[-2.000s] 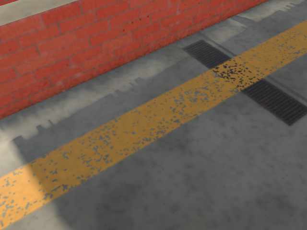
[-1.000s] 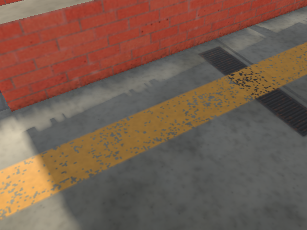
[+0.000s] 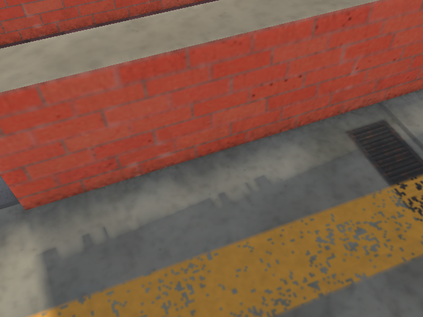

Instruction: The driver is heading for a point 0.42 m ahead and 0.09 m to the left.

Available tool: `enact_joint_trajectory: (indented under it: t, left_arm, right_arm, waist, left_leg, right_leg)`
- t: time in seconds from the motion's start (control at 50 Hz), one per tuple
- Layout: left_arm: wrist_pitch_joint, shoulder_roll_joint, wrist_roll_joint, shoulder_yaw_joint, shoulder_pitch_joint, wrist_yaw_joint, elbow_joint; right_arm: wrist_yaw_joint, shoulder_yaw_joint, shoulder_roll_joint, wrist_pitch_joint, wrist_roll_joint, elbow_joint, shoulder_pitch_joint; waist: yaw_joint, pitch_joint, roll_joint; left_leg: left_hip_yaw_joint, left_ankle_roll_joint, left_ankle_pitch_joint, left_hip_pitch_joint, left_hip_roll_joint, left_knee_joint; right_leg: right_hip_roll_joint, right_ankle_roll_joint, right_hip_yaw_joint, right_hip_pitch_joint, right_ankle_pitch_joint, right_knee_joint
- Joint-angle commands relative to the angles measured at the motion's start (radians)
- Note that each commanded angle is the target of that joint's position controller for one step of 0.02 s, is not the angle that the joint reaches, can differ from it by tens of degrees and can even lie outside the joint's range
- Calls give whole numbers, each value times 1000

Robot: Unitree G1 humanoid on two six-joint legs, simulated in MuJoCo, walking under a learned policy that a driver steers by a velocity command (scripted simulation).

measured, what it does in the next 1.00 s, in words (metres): walks ahead, turning left: left foot, then right foot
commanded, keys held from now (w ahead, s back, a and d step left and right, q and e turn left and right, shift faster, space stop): w+q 0.32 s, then no key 0.68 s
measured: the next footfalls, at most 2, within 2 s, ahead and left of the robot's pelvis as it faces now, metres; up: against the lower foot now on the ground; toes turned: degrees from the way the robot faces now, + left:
left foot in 0.32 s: +0.32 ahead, +0.13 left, +0.00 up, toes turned +17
right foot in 0.86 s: +0.49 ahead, +0.01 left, +0.00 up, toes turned +14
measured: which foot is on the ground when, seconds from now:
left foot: up 0.00-0.30, down 0.32-1.00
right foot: down 0.00-0.34, up 0.36-0.84, down 0.86-1.00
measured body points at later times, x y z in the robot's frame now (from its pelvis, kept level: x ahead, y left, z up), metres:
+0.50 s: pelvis +0.25 +0.07 +0.00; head +0.30 +0.10 +0.44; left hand +0.28 +0.34 -0.14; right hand +0.42 -0.16 -0.13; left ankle +0.28 +0.12 -0.74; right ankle +0.25 -0.09 -0.65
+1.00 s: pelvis +0.38 +0.07 +0.00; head +0.40 +0.07 +0.45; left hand +0.39 +0.33 -0.14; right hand +0.50 -0.14 -0.16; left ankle +0.30 +0.14 -0.74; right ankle +0.45 +0.00 -0.74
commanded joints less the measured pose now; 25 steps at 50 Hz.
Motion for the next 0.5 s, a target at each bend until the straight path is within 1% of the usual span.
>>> enact_joint_trajectory:
  t: [0.02, 0.06, 0.1, 0.12, 0.16, 0.2, 0.22, 0.24, 0.26, 0.28, 0.3, 0.32, 0.34, 0.36, 0.38, 0.4, 0.42, 0.44, 0.46, 0.48, 0.5]
  left_arm:
    - [-30, 66, -3, 9, 56, 0, -22]
    - [-33, 68, 1, 8, 80, -1, -14]
    - [-32, 75, 0, 7, 90, -2, -12]
    - [-31, 86, -1, 8, 99, -1, -11]
    - [-29, 116, -1, 15, 136, 5, -4]
    - [-18, 136, 1, 20, 169, 12, 5]
    - [-10, 141, 3, 22, 181, 15, 8]
    - [-1, 150, 4, 23, 181, 19, 9]
    - [8, 168, 5, 28, 182, 23, 10]
    - [20, 187, 7, 33, 180, 25, 9]
    - [33, 202, 7, 37, 174, 24, 3]
    - [40, 202, 5, 37, 161, 20, -14]
    - [39, 99, -10, 14, 195, 12, -64]
    - [32, 109, -21, 18, 161, 0, -128]
    - [29, 132, -18, 19, 57, 2, -138]
    - [20, 102, -29, 6, 55, 3, -135]
    - [23, 97, -21, 6, 80, 6, -110]
    - [41, 104, 1, 9, 96, 6, -103]
    - [61, 102, 15, 10, 126, 4, -90]
    - [78, 97, 18, 10, 140, 0, -87]
    - [87, 86, 16, 7, 141, -4, -86]
  right_arm:
    - [18, 4, 23, 22, -8, -56, 36]
    - [27, 6, 16, 21, -8, -91, -43]
    - [37, 14, 20, 18, -5, -125, -127]
    - [42, 19, 23, 16, -4, -139, -166]
    - [51, 23, 18, 15, -6, -168, -235]
    - [54, 21, 4, 14, -12, -189, -275]
    - [55, 18, -3, 13, -14, -195, -280]
    - [52, 14, -12, 14, -15, -198, -273]
    - [47, 9, -22, 14, -17, -195, -248]
    - [42, 1, -37, 12, -17, -181, -185]
    - [36, -12, -57, 6, -17, -153, -82]
    - [24, -33, -100, -3, -25, -102, 72]
    - [8, -58, -203, -10, -41, -99, 131]
    - [1, -68, -262, -2, -9, -130, 110]
    - [-11, -59, -225, 6, 3, -123, 91]
    - [-18, -41, -167, -2, 12, -115, 40]
    - [-18, -26, -118, -9, 16, -115, -7]
    - [-20, -15, -91, -14, 25, -115, -40]
    - [-18, -4, -69, -21, 25, -118, -59]
    - [-16, 0, -73, -29, 25, -113, -48]
    - [-15, -3, -92, -36, 23, -104, -40]
  waist:
    - [-22, 16, -112]
    - [-17, 34, -112]
    - [-5, 47, -110]
    - [5, 49, -112]
    - [27, 56, -110]
    - [39, 62, -109]
    - [37, 56, -114]
    - [28, 40, -123]
    - [15, 14, -139]
    - [-14, -25, -151]
    - [-56, -86, -148]
    - [-126, -173, -91]
    - [-109, -276, 74]
    - [-82, -353, 164]
    - [-90, -250, -9]
    - [-53, -164, -19]
    - [-8, -108, -67]
    - [25, -80, -55]
    - [45, -87, -41]
    - [55, -97, -31]
    - [62, -103, -27]
  left_leg:
    - [-19, -14, 99, -118, 55, -11]
    - [-2, -23, 182, -157, 58, -108]
    - [31, -28, 257, -132, 51, -265]
    - [54, -25, 286, -107, 44, -339]
    - [100, -12, 291, -80, 33, -438]
    - [125, 7, 240, -82, 20, -495]
    - [138, 21, 199, -71, 4, -517]
    - [155, 39, 147, -42, -23, -532]
    - [175, 58, 88, 4, -57, -539]
    - [185, 80, 32, 73, -94, -553]
    - [181, 104, 9, 190, -131, -598]
    - [125, 138, 30, 421, -129, -672]
    - [-251, 220, 32, 714, 155, -691]
    - [-729, 351, 294, 835, 350, -848]
    - [-517, 308, 536, 767, 318, -840]
    - [-363, 276, 752, 643, 288, -820]
    - [-252, 216, 822, 533, 226, -832]
    - [-186, 181, 834, 455, 183, -850]
    - [-144, 153, 861, 404, 158, -863]
    - [-123, 148, 930, 393, 145, -866]
    - [-98, 146, 976, 389, 135, -873]
  right_leg:
    - [-283, -83, 171, 19, 196, -243]
    - [-262, -80, 101, 31, 263, -244]
    - [-241, -73, 38, 38, 300, -243]
    - [-241, -69, 14, 47, 320, -243]
    - [-262, -67, -12, 101, 358, -245]
    - [-286, -61, -34, 191, 429, -217]
    - [-293, -57, -50, 235, 513, -181]
    - [-297, -51, -67, 273, 655, -126]
    - [-301, -44, -82, 302, 805, -52]
    - [-303, -42, -92, 320, 914, 63]
    - [-299, -37, -98, 303, 913, 231]
    - [-278, -7, -113, 174, 742, 478]
    - [-198, 39, -105, -163, 130, 812]
    - [2, 89, 51, -436, -380, 1084]
    - [-71, 82, 161, -513, -264, 1076]
    - [-100, 76, 165, -480, -191, 1011]
    - [-127, 73, 174, -417, -171, 915]
    - [-134, 76, 178, -364, -165, 857]
    - [-134, 78, 179, -300, -153, 817]
    - [-119, 82, 171, -279, -144, 794]
    - [-109, 84, 163, -274, -120, 763]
